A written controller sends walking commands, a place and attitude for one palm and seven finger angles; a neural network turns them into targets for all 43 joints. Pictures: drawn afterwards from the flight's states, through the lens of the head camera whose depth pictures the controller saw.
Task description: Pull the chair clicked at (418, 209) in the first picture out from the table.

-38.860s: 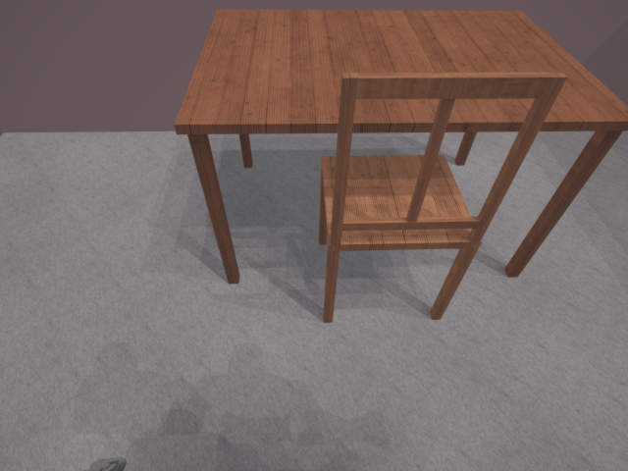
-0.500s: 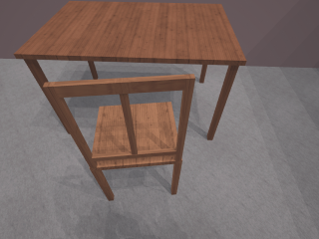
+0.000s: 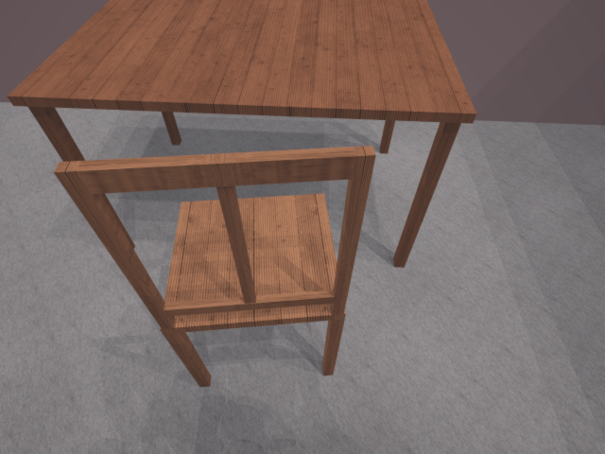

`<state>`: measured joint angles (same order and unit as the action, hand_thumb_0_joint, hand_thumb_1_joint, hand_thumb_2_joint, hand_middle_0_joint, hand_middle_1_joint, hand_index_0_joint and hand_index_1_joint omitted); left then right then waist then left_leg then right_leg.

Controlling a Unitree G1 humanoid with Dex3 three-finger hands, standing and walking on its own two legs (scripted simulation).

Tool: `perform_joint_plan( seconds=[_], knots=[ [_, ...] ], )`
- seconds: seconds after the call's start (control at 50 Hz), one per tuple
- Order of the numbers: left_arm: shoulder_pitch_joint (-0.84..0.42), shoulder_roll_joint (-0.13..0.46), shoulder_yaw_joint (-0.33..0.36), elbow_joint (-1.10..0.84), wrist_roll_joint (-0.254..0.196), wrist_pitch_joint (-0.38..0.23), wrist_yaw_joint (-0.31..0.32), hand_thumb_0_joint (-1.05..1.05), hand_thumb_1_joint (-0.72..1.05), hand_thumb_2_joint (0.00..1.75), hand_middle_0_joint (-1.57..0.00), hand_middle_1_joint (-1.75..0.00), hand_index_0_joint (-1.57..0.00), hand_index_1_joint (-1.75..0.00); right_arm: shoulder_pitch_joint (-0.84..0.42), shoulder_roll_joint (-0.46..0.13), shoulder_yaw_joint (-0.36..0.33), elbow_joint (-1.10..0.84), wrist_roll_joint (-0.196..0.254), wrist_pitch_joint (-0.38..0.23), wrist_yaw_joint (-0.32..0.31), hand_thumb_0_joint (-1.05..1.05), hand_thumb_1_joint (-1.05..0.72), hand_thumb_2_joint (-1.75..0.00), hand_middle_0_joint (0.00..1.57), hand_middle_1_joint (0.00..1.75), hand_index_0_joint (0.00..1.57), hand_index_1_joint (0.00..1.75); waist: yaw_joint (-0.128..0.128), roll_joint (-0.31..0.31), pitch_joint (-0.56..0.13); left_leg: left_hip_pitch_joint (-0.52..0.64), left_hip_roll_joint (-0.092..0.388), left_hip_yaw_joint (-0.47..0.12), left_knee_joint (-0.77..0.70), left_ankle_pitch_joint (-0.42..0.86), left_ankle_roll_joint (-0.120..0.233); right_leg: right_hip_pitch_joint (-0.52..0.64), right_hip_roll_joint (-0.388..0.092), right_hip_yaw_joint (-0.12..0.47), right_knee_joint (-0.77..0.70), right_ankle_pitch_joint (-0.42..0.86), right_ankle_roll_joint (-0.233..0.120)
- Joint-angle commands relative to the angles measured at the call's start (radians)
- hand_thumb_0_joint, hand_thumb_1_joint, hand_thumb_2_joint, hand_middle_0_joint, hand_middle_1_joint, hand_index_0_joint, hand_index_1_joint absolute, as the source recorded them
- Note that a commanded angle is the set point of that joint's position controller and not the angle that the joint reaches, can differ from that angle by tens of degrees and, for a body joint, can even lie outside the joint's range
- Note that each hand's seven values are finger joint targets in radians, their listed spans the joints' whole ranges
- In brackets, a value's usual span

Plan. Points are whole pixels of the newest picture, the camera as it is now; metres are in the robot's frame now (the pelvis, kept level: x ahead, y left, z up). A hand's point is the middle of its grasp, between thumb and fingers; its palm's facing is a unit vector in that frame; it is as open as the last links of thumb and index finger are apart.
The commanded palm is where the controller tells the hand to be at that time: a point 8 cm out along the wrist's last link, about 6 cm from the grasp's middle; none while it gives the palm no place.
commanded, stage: come to a stop and stand still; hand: left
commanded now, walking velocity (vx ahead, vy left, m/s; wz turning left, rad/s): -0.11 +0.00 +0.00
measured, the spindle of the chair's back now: (240, 252) +0.45 +0.14 -0.06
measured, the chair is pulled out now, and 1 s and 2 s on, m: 0.29 0.29 0.29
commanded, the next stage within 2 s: look again from close up in 0.80 s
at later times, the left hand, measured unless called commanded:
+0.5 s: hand out of the picture +0.00 +0.19 -0.17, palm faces +0.02 -0.97 -0.22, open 7.3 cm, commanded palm none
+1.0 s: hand out of the picture -0.08 +0.18 -0.17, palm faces +0.03 -0.98 -0.17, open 7.4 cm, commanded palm none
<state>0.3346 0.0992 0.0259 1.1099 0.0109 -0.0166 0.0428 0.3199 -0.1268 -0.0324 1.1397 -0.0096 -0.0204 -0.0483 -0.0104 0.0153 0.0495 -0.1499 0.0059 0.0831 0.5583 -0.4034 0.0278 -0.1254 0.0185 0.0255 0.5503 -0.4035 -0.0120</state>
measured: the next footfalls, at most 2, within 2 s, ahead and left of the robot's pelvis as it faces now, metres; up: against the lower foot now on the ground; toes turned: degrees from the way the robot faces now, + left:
none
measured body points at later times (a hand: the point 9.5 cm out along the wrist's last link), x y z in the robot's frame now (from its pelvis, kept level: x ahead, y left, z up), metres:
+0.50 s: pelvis -0.04 +0.01 +0.00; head -0.02 +0.01 +0.45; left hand +0.00 +0.24 -0.15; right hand -0.01 -0.22 -0.15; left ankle -0.06 +0.10 -0.73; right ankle -0.08 -0.12 -0.73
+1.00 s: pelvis -0.05 +0.01 +0.01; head -0.03 +0.02 +0.46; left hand -0.08 +0.23 -0.15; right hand -0.04 -0.22 -0.15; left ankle -0.06 +0.10 -0.73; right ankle -0.08 -0.12 -0.73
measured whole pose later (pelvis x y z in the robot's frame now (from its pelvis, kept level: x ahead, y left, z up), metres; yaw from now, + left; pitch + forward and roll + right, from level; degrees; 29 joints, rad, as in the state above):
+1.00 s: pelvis -0.05 +0.01 +0.01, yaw +1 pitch -1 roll +0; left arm 0.33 0.16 -0.03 1.11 0.01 0.00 0.04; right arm 0.27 -0.16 0.03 1.13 0.00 -0.02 -0.02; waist 0.01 -0.02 0.04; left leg -0.18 -0.02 0.07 0.46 -0.27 0.05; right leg -0.15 -0.01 0.01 0.46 -0.30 0.01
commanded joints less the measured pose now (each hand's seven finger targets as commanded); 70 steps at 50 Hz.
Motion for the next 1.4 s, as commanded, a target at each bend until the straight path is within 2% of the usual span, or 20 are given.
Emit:
perform_joint_plan(
  seconds=[0.0,0.04,0.06,0.12,0.2,0.24,0.26,0.28,0.3,0.32,0.38,0.42,0.48,0.52,0.58,0.7,0.88,1.02,1.2,1.38],
  knots=[
    [0.062,0.108,0.018,-0.042,-0.012,-0.002,0.017,0.00,0.90,0.90,-0.20,-0.30,-0.20,-0.30,0.147,-0.092,-0.018,-0.006,-0.001,-0.007,-0.024,0.00,-0.90,-0.90,0.20,0.30,0.20,0.30,-0.021,0.036,-0.048,0.173,0.116,-0.094,-0.061,0.871,0.032,-0.075,-0.093,0.031,-0.001,0.700,-0.036],
    [0.052,0.091,0.009,-0.039,-0.010,0.006,0.017,0.00,0.90,0.90,-0.20,-0.30,-0.20,-0.30,0.111,-0.087,-0.013,-0.011,0.001,-0.004,-0.026,0.00,-0.90,-0.90,0.20,0.30,0.20,0.30,-0.009,0.049,-0.005,0.167,0.136,-0.112,-0.098,0.898,0.031,-0.097,-0.077,0.026,-0.059,0.513,-0.032],
    [0.053,0.091,0.006,-0.032,-0.010,0.010,0.016,0.00,0.90,0.90,-0.20,-0.30,-0.20,-0.30,0.091,-0.085,-0.010,-0.014,0.001,-0.002,-0.025,0.00,-0.90,-0.90,0.20,0.30,0.20,0.30,-0.002,0.040,0.014,0.153,0.132,-0.112,-0.116,0.848,0.029,-0.096,-0.080,0.029,-0.085,0.496,-0.029],
    [0.045,0.108,0.003,-0.031,-0.008,0.010,0.016,0.00,0.90,0.90,-0.20,-0.30,-0.20,-0.30,0.076,-0.083,-0.006,-0.017,0.002,0.002,-0.022,0.00,-0.90,-0.90,0.20,0.30,0.20,0.30,-0.004,0.022,0.018,0.136,0.116,-0.104,-0.143,0.769,0.019,-0.062,-0.096,0.038,-0.122,0.570,-0.031],
    [0.039,0.127,0.002,-0.033,-0.008,0.007,0.016,0.00,0.90,0.90,-0.20,-0.30,-0.20,-0.30,0.077,-0.103,-0.005,-0.021,-0.001,-0.002,-0.018,0.00,-0.90,-0.90,0.20,0.30,0.20,0.30,-0.006,0.023,-0.071,0.190,0.108,-0.101,-0.135,0.829,0.020,-0.011,-0.109,0.029,-0.117,0.632,-0.027],
    [0.030,0.128,0.000,-0.033,-0.007,0.008,0.016,0.00,0.90,0.90,-0.20,-0.30,-0.20,-0.30,0.066,-0.103,-0.005,-0.024,-0.001,0.001,-0.015,0.00,-0.90,-0.90,0.20,0.30,0.20,0.30,-0.004,0.001,-0.052,0.178,0.108,-0.103,-0.146,0.786,0.020,-0.017,-0.109,0.025,-0.134,0.603,-0.024],
    [0.058,0.175,0.001,-0.024,0.018,-0.027,0.048,0.00,0.90,0.90,-0.20,-0.30,-0.20,-0.30,-0.004,-0.179,-0.007,-0.105,0.013,-0.007,0.008,0.00,-0.90,-0.90,0.20,0.30,0.20,0.30,0.009,-0.086,-0.029,0.040,0.120,-0.085,0.057,0.859,-0.013,-0.052,-0.121,0.016,-0.122,0.768,0.016],
    [0.068,0.185,0.008,-0.078,0.011,-0.032,0.044,0.00,0.90,0.90,-0.20,-0.30,-0.20,-0.30,0.009,-0.138,-0.002,-0.139,-0.002,-0.015,0.018,0.00,-0.90,-0.90,0.20,0.30,0.20,0.30,0.020,-0.116,-0.085,-0.047,0.083,-0.095,0.049,0.551,-0.001,0.052,-0.158,0.058,-0.080,0.823,-0.022],
    [0.025,0.174,-0.006,-0.089,0.005,-0.034,0.037,0.00,0.90,0.90,-0.20,-0.30,-0.20,-0.30,0.015,-0.119,0.004,-0.145,0.000,-0.015,0.018,0.00,-0.90,-0.90,0.20,0.30,0.20,0.30,-0.008,-0.114,-0.097,-0.075,0.074,-0.091,-0.004,0.332,-0.004,0.042,-0.180,0.068,-0.064,0.795,-0.041],
    [-0.010,0.182,-0.009,-0.111,0.002,-0.033,0.028,0.00,0.90,0.90,-0.20,-0.30,-0.20,-0.30,0.023,-0.110,0.007,-0.145,-0.004,-0.013,0.022,0.00,-0.90,-0.90,0.20,0.30,0.20,0.30,-0.012,-0.040,-0.152,-0.037,0.061,-0.083,-0.041,0.355,-0.001,0.051,-0.173,0.067,-0.024,0.793,-0.050],
    [0.005,0.175,-0.014,-0.125,-0.005,-0.028,0.023,0.00,0.90,0.90,-0.20,-0.30,-0.20,-0.30,0.032,-0.138,0.010,-0.147,-0.005,-0.012,0.015,0.00,-0.90,-0.90,0.20,0.30,0.20,0.30,-0.007,-0.040,-0.128,-0.008,0.093,-0.119,-0.024,0.545,0.017,0.001,-0.129,0.044,-0.016,0.647,-0.049],
    [-0.009,0.173,-0.017,-0.130,0.000,-0.012,0.020,0.00,0.90,0.90,-0.20,-0.30,-0.20,-0.30,0.017,-0.143,0.016,-0.142,-0.006,-0.010,0.014,0.00,-0.90,-0.90,0.20,0.30,0.20,0.30,0.001,0.052,-0.047,-0.028,0.104,-0.135,-0.050,0.572,0.022,-0.050,-0.107,0.039,-0.036,0.452,-0.047],
    [-0.023,0.178,-0.022,-0.135,-0.001,0.003,0.012,0.00,0.90,0.90,-0.20,-0.30,-0.20,-0.30,-0.014,-0.150,0.021,-0.155,-0.003,-0.001,0.020,0.00,-0.90,-0.90,0.20,0.30,0.20,0.30,0.004,-0.007,0.033,-0.085,0.096,-0.153,-0.118,0.314,0.025,-0.091,-0.089,0.046,-0.093,0.223,-0.038],
    [-0.030,0.180,-0.024,-0.139,0.006,0.007,0.005,0.00,0.90,0.90,-0.20,-0.30,-0.20,-0.30,-0.030,-0.152,0.024,-0.155,-0.003,0.003,0.026,0.00,-0.90,-0.90,0.20,0.30,0.20,0.30,0.006,-0.009,0.111,-0.143,0.089,-0.161,-0.169,0.144,0.028,-0.131,-0.080,0.050,-0.126,0.102,-0.036],
    [-0.023,0.185,-0.026,-0.141,0.007,0.010,-0.002,0.00,0.90,0.90,-0.20,-0.30,-0.20,-0.30,-0.034,-0.166,0.024,-0.155,-0.005,0.005,0.032,0.00,-0.90,-0.90,0.20,0.30,0.20,0.30,0.005,-0.009,0.114,-0.161,0.080,-0.173,-0.222,-0.013,0.027,-0.150,-0.078,0.056,-0.143,0.018,-0.034],
    [0.011,0.181,-0.029,-0.120,0.004,0.001,-0.007,0.00,0.90,0.90,-0.20,-0.30,-0.20,-0.30,-0.026,-0.174,0.029,-0.132,0.000,-0.009,0.030,0.00,-0.90,-0.90,0.20,0.30,0.20,0.30,0.013,-0.013,0.012,-0.086,0.093,-0.168,-0.221,0.106,0.034,-0.098,-0.090,0.043,-0.136,0.137,-0.022],
    [0.042,0.171,-0.034,-0.054,0.000,-0.007,-0.002,0.00,0.90,0.90,-0.20,-0.30,-0.20,-0.30,-0.008,-0.153,0.039,-0.059,0.007,-0.018,0.021,0.00,-0.90,-0.90,0.20,0.30,0.20,0.30,0.011,-0.021,-0.017,-0.014,0.091,-0.134,-0.183,0.318,0.026,-0.066,-0.110,0.048,-0.146,0.282,-0.016],
    [0.055,0.156,-0.038,-0.025,0.001,-0.007,0.001,0.00,0.90,0.90,-0.20,-0.30,-0.20,-0.30,-0.013,-0.133,0.041,-0.026,0.010,-0.015,0.018,0.00,-0.90,-0.90,0.20,0.30,0.20,0.30,0.014,-0.028,0.038,-0.031,0.088,-0.130,-0.196,0.310,0.023,-0.077,-0.112,0.048,-0.166,0.286,-0.015],
    [0.055,0.146,-0.033,-0.018,-0.001,-0.008,0.004,0.00,0.90,0.90,-0.20,-0.30,-0.20,-0.30,0.004,-0.125,0.039,-0.012,0.006,-0.021,0.014,0.00,-0.90,-0.90,0.20,0.30,0.20,0.30,0.015,-0.015,-0.006,0.004,0.090,-0.134,-0.193,0.388,0.022,-0.052,-0.116,0.039,-0.155,0.324,-0.013],
    [0.049,0.144,-0.032,-0.018,-0.001,-0.006,0.005,0.00,0.90,0.90,-0.20,-0.30,-0.20,-0.30,0.006,-0.119,0.039,-0.006,0.006,-0.018,0.012,0.00,-0.90,-0.90,0.20,0.30,0.20,0.30,0.015,-0.021,0.026,-0.003,0.091,-0.130,-0.204,0.377,0.019,-0.058,-0.117,0.036,-0.167,0.321,-0.012]
  ],
)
